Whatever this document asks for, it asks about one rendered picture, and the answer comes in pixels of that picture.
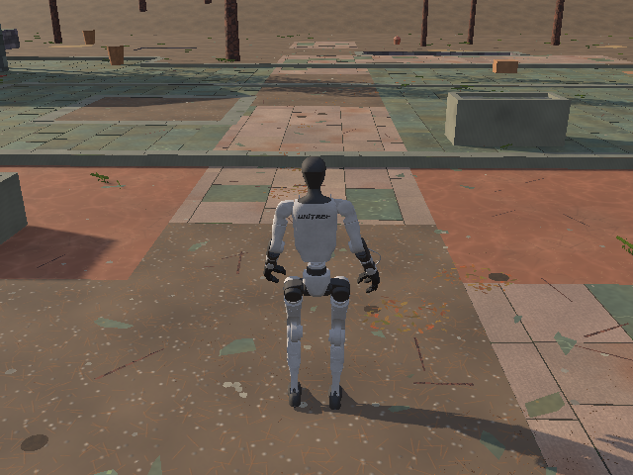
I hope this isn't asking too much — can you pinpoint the right robot foot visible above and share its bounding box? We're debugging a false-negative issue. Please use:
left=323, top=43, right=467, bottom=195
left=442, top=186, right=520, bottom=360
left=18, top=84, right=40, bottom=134
left=328, top=384, right=342, bottom=410

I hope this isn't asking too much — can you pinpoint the left robot upper arm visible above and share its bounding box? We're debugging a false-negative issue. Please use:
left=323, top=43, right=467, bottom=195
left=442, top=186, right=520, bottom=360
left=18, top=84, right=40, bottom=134
left=269, top=200, right=294, bottom=253

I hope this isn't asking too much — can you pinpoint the right robot hand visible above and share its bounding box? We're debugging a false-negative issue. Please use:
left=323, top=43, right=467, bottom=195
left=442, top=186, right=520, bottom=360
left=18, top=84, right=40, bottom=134
left=357, top=270, right=380, bottom=293

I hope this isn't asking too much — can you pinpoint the robot left forearm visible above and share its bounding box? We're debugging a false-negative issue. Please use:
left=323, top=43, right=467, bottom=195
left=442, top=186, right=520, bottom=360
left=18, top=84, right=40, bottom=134
left=265, top=238, right=280, bottom=269

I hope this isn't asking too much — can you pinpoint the robot right forearm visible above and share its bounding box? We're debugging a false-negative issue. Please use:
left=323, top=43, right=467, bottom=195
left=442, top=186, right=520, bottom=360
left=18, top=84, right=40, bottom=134
left=355, top=238, right=377, bottom=275

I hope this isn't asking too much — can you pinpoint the left robot hand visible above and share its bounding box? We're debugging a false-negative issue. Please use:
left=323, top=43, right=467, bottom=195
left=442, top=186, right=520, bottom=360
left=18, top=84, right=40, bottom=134
left=263, top=264, right=286, bottom=283

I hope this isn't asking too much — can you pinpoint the robot right shin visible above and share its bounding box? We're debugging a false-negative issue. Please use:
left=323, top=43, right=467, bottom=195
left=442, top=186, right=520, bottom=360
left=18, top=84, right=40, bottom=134
left=330, top=330, right=345, bottom=397

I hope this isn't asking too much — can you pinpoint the right robot upper arm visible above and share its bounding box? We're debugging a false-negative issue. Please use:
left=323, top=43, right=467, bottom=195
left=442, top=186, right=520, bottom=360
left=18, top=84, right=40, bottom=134
left=335, top=199, right=365, bottom=253

